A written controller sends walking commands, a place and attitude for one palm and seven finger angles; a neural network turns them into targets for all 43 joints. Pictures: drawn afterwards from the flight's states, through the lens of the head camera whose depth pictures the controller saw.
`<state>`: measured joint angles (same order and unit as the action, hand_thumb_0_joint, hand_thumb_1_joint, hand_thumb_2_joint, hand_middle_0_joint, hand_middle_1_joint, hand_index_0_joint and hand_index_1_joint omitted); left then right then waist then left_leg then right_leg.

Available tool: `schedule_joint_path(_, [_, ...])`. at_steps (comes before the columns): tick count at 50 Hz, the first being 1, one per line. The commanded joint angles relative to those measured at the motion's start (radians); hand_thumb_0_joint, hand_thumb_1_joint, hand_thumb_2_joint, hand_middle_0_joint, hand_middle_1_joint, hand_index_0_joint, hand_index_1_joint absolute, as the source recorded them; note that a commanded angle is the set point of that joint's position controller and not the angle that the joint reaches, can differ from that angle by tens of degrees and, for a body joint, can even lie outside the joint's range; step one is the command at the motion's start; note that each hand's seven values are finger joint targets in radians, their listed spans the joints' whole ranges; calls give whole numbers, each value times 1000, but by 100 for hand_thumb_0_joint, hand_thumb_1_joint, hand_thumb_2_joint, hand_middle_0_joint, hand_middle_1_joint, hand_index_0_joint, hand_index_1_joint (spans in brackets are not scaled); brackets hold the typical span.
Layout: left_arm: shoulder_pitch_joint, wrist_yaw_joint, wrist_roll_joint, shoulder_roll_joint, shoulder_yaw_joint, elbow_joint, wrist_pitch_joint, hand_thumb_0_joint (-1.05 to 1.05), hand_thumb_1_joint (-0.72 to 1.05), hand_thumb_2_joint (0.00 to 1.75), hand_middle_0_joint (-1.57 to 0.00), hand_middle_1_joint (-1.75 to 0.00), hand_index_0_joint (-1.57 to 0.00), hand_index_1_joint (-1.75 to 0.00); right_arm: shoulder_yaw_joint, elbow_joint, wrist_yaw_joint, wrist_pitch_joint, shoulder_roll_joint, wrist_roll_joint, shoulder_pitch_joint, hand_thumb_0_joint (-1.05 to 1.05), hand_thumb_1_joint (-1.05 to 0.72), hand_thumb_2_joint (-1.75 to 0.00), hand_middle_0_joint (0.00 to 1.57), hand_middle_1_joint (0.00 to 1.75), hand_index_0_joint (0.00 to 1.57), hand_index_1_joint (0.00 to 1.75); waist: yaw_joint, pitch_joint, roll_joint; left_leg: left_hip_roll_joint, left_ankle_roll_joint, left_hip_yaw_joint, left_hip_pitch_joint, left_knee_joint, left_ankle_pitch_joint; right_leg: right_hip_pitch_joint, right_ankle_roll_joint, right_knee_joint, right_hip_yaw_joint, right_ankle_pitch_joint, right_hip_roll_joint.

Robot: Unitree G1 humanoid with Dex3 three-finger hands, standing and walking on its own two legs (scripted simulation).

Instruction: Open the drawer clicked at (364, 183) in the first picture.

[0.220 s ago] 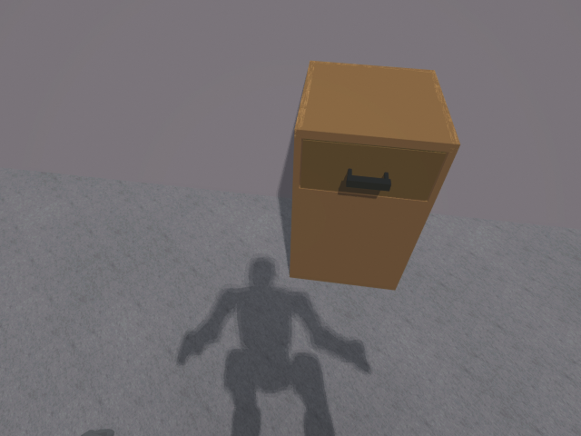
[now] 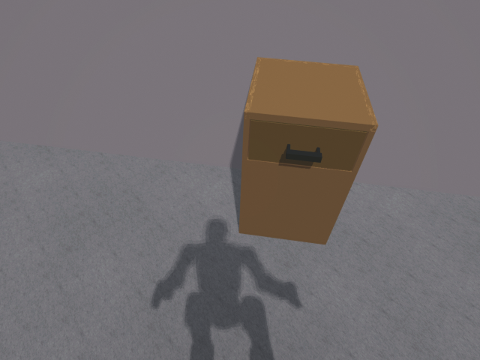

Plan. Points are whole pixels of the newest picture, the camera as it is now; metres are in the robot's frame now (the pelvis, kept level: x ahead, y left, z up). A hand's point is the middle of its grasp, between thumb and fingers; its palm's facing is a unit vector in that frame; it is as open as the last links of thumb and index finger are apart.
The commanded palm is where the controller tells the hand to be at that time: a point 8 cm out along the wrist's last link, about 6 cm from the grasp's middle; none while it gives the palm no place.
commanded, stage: stand and wait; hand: left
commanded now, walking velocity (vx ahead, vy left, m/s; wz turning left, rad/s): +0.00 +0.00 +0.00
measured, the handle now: (303, 152) +0.83 -0.17 -0.18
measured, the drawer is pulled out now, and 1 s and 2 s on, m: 0.00 0.00 0.00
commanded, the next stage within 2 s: look at it before walking up in 0.60 s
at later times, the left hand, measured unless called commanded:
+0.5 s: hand out of the picture +0.03 +0.22 -0.16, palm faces -0.02 -0.96 -0.29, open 7.4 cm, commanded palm none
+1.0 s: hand out of the picture +0.03 +0.20 -0.17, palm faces -0.02 -0.97 -0.25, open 7.4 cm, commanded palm none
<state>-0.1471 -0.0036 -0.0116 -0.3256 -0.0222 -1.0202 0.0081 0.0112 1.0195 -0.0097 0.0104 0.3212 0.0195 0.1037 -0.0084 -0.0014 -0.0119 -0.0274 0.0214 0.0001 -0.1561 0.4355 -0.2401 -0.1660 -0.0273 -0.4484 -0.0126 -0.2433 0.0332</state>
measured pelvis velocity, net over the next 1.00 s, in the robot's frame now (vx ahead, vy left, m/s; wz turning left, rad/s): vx -0.01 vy -0.01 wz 0.00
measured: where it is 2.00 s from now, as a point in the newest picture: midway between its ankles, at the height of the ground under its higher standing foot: outside the picture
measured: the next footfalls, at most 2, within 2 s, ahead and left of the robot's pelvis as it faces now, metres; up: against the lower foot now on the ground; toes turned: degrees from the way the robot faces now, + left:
left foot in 1.92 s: +0.07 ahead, +0.09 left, +0.00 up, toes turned -6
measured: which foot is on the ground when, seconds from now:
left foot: down 0.00-1.00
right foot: down 0.00-1.00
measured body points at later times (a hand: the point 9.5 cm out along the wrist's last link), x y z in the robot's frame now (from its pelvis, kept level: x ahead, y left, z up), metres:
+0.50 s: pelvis -0.01 -0.01 +0.00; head -0.01 -0.01 +0.45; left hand +0.03 +0.27 -0.14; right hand +0.03 -0.29 -0.14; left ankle +0.00 +0.11 -0.74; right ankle +0.00 -0.14 -0.74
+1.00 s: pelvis -0.01 -0.01 +0.00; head -0.01 -0.01 +0.45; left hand +0.03 +0.25 -0.15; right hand +0.03 -0.28 -0.14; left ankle +0.00 +0.11 -0.74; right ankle +0.00 -0.14 -0.74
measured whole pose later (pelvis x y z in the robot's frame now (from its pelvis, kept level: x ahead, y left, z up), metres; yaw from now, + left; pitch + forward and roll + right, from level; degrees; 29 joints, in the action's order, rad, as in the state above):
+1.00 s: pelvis -0.01 -0.01 +0.00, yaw +0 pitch -2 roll +0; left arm -0.21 0.01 -0.01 -0.26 -0.02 -1.10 0.00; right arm 0.01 1.13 0.00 0.00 0.25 0.01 0.19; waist 0.00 -0.02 -0.01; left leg -0.01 0.00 -0.01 -0.16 0.39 -0.20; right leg -0.16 -0.01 -0.39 -0.01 -0.20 0.01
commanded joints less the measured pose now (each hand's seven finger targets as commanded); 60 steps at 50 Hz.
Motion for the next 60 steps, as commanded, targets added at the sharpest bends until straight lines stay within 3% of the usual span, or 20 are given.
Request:
schedule_joint_path(1, [38,18,-2,-195,52,56,-27,0,90,90,-20,-30,-20,-30,-49,-48,19,23,197,-6,-42,0,-90,-90,20,30,20,30,8,13,15,125,18,-98,-18,-99,135,2,47,80,-64,119,82])
schedule_joint_path(30, [-38,26,0,-125,43,-22,-30,0,90,90,-20,-30,-20,-30,-36,54,21,12,127,-10,53,0,-90,-90,20,30,20,30,8,-21,-6,122,-3,-97,-31,-122,77,-3,46,142,-84,40,82])
schedule_joint_path(41, [-56,27,-2,-100,41,-25,-29,0,90,90,-20,-30,-20,-30,-37,58,23,13,106,-10,64,0,-90,-90,20,30,20,30,7,-44,9,123,-4,-93,-33,-129,65,-23,45,142,-82,40,76])
schedule_joint_path(60, [-85,30,-2,-72,40,-41,-30,0,90,90,-20,-30,-20,-30,-35,66,28,15,80,-12,88,0,-90,-90,20,30,20,30,6,-23,18,128,-2,-90,-14,-127,116,2,44,128,-73,105,73])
